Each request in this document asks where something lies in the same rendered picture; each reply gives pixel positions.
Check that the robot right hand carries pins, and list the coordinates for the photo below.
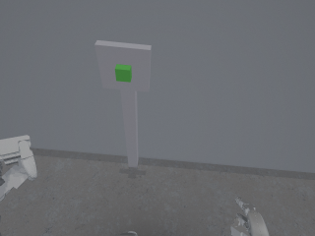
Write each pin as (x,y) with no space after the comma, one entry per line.
(253,225)

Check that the robot left hand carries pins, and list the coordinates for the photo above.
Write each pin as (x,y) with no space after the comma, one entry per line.
(16,150)

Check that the button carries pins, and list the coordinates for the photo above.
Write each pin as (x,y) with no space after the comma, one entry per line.
(123,73)

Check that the panel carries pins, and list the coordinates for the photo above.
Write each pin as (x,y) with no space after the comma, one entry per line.
(138,56)

